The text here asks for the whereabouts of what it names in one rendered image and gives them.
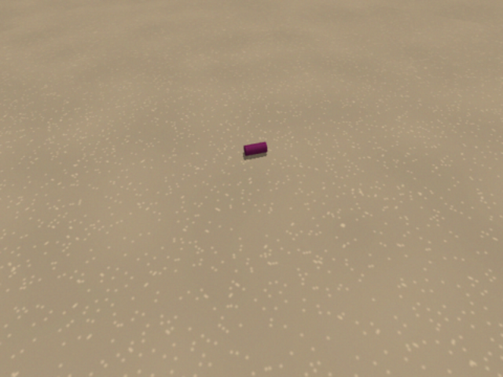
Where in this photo can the can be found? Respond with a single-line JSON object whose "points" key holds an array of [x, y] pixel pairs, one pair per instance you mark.
{"points": [[255, 148]]}

